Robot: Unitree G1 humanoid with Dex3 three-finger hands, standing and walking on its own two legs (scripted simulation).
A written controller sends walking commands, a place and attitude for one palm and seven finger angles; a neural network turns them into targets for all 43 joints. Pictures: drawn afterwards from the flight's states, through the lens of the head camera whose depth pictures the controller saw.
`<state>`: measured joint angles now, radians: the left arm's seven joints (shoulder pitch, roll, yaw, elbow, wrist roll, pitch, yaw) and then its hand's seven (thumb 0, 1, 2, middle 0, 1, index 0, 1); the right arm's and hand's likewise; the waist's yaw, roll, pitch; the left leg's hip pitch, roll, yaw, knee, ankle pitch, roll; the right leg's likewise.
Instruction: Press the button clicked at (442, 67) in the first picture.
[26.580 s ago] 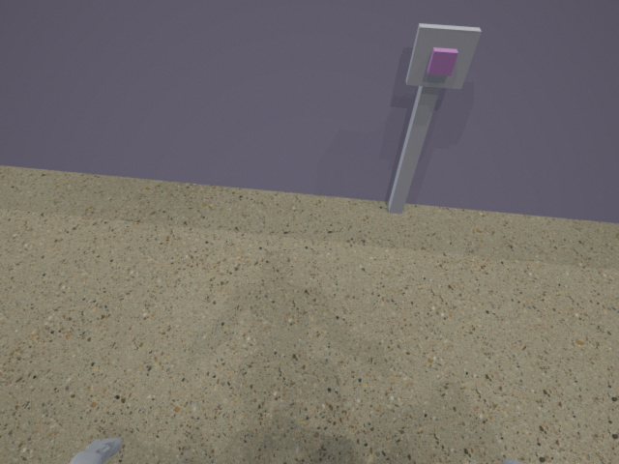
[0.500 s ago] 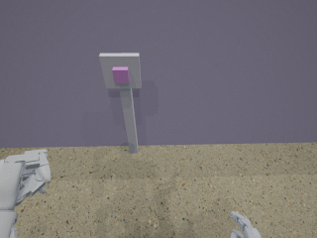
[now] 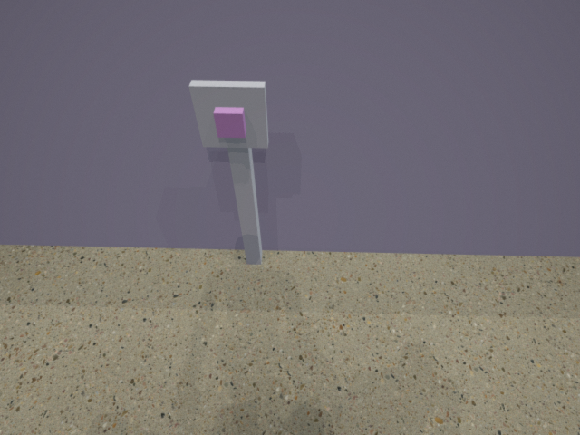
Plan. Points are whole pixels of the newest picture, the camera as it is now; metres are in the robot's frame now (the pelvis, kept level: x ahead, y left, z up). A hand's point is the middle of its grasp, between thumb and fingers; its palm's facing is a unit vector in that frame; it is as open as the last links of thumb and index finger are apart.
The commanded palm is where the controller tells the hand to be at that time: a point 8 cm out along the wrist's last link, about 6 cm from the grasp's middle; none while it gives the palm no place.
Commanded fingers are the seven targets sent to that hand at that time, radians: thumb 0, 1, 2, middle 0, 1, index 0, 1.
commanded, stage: let the arm hang, fingers relaxed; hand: left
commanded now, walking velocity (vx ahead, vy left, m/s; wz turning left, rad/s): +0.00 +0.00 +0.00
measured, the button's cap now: (230, 122) +0.82 +0.20 -0.04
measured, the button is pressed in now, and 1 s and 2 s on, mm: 0 0 0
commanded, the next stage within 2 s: stand and wait in 0.54 s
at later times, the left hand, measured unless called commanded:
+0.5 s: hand out of the picture +0.03 +0.16 -0.17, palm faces +0.01 -0.98 -0.22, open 7.3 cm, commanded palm none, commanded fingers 0.00 0.90 0.90 -0.20 -0.30 -0.20 -0.30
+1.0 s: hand out of the picture +0.02 +0.14 -0.17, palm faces +0.02 -0.98 -0.20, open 7.4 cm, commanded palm none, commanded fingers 0.00 0.90 0.90 -0.20 -0.30 -0.20 -0.30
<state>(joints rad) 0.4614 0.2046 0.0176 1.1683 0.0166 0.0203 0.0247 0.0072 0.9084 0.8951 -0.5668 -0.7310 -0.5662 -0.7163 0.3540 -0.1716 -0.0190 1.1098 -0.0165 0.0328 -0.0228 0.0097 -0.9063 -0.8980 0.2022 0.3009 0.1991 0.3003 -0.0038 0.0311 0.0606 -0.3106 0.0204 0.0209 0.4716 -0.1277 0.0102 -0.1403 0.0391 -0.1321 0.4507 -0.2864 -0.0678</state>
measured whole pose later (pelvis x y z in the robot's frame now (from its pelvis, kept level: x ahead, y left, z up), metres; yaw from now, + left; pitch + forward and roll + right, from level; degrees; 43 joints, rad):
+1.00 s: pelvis +0.04 -0.03 +0.00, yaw -2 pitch -2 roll +1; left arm 0.30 0.12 0.01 1.15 0.01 -0.01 0.05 0.00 0.91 0.90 -0.20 -0.30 -0.20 -0.30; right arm 0.25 -0.14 0.00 1.15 -0.02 0.01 -0.05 0.01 -0.91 -0.90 0.20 0.30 0.20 0.30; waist -0.01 0.01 0.07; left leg -0.21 0.04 0.04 0.42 -0.18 -0.03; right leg -0.04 0.06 -0.10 0.37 -0.31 -0.09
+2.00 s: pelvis +0.04 -0.02 +0.01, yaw -2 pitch -2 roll +1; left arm 0.20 0.23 0.02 1.14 0.01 -0.02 0.03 0.00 0.91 0.90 -0.20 -0.30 -0.20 -0.30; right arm 0.18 -0.23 0.00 1.14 -0.02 0.00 -0.03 0.01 -0.91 -0.90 0.20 0.30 0.20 0.30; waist -0.01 0.01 0.07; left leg -0.18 0.03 0.06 0.36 -0.15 -0.01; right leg -0.01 0.05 -0.09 0.32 -0.28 -0.07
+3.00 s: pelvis +0.05 -0.02 +0.01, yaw -3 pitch -1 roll +1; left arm 0.15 0.28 0.02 1.13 0.01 -0.02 0.02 0.00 0.91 0.89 -0.20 -0.30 -0.20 -0.30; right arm 0.13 -0.28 0.00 1.14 -0.01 0.00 -0.03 0.01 -0.90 -0.90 0.20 0.30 0.20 0.30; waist -0.01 0.01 0.07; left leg -0.16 0.03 0.07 0.34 -0.15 -0.01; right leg 0.00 0.05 -0.07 0.28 -0.26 -0.07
